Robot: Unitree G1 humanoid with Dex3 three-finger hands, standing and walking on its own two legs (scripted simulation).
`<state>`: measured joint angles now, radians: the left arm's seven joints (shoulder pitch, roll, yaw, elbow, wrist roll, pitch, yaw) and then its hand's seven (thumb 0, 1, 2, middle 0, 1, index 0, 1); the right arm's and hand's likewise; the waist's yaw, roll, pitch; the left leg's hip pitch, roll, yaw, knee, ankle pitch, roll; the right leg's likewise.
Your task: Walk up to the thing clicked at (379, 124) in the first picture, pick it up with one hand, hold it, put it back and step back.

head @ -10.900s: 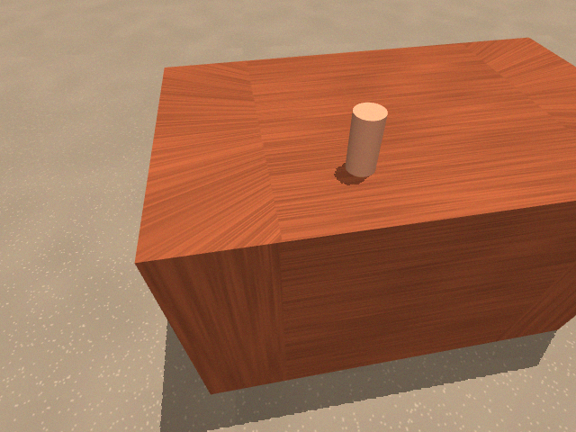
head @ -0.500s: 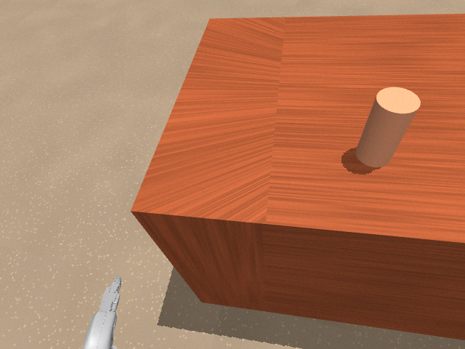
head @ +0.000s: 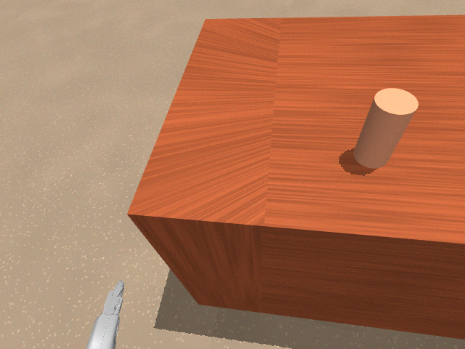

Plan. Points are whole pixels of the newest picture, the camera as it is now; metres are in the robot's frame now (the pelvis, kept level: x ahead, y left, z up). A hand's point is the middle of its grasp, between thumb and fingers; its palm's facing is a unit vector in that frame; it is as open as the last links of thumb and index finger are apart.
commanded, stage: approach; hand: right
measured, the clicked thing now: (381, 131) +0.51 -0.21 +0.07
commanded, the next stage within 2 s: close in in 0.22 s
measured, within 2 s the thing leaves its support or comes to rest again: neither
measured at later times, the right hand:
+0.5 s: hand (420, 150) +0.48 -0.27 +0.06, palm faces +0.15 +0.99 +0.07, open 17.4 cm
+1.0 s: hand (392, 139) +0.49 -0.22 +0.07, palm faces +0.18 +0.98 +0.04, open 17.4 cm
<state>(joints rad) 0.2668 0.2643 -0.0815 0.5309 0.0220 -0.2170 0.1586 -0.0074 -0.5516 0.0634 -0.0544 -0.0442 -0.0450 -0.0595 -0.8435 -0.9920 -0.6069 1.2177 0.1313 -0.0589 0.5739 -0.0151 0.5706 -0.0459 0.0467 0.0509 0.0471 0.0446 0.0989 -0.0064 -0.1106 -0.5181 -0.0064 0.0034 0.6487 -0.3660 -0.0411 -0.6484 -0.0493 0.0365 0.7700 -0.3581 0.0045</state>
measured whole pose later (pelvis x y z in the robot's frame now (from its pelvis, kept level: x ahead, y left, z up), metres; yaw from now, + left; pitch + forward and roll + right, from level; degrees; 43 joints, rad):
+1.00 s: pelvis -0.02 +0.01 -0.04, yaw +2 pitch +19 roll +3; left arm 0.37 0.25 0.02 0.14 0.03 -0.07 -0.02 -0.01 -0.53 0.04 -0.06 -0.06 -0.06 -0.06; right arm -0.90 -0.56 -0.49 1.14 0.05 -0.25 0.14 -0.01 0.51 -0.04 0.05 0.04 0.04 0.04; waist 0.18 -0.01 -0.15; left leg -0.81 -0.02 -0.01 0.94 -0.47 -0.04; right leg -0.91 -0.07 0.03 1.01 -0.44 0.01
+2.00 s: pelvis -0.02 +0.00 -0.03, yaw +2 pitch +19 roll +3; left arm 0.38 0.24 0.03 0.12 0.03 -0.03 -0.04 -0.01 -0.51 0.04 -0.05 -0.05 -0.06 -0.05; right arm -0.94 -0.55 -0.47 1.16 0.03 -0.26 0.09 -0.01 0.24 -0.68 0.84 0.79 0.87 0.80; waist 0.18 -0.02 -0.14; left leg -0.79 -0.02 -0.02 0.92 -0.46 -0.04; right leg -0.89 -0.06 0.02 0.99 -0.43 0.01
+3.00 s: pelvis -0.01 +0.01 -0.01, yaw +2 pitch +14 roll +2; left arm 0.30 0.24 0.02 0.28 0.02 -0.07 0.01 -0.01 -0.52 0.05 -0.06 -0.05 -0.06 -0.06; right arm -0.92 -0.52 -0.43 1.09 0.04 -0.14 0.07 0.00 0.35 -1.13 0.69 1.13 0.72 1.14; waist 0.16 -0.01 -0.10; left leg -0.61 -0.01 -0.04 0.76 -0.39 -0.04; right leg -0.69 -0.06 0.00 0.82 -0.37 0.01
